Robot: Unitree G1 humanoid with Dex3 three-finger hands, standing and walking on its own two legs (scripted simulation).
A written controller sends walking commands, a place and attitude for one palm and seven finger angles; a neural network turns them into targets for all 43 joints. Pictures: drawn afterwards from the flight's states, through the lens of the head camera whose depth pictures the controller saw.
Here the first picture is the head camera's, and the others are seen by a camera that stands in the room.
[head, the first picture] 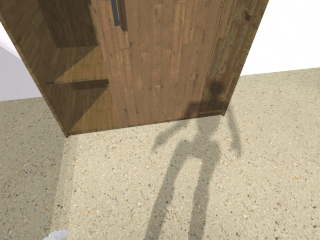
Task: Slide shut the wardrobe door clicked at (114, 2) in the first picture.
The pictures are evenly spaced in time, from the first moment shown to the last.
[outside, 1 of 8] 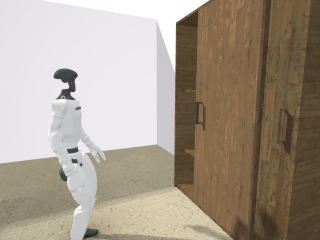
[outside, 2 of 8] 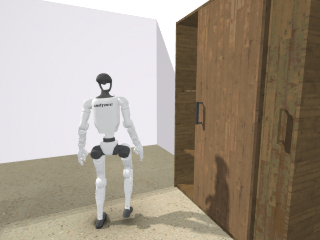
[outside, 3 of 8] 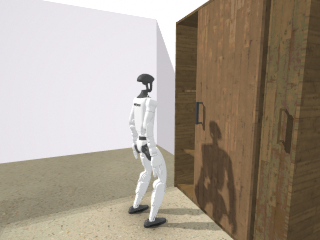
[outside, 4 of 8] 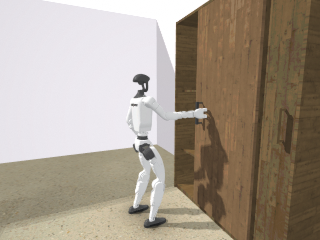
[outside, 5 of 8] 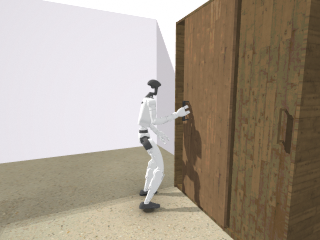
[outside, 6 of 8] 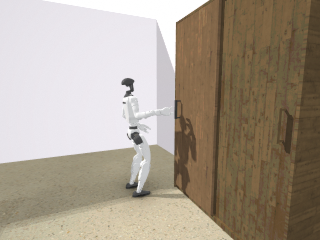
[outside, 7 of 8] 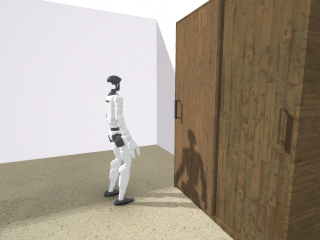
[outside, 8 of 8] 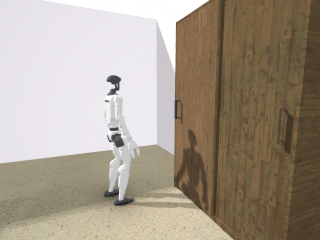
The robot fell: no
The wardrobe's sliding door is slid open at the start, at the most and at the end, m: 0.40 0.40 0.00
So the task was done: yes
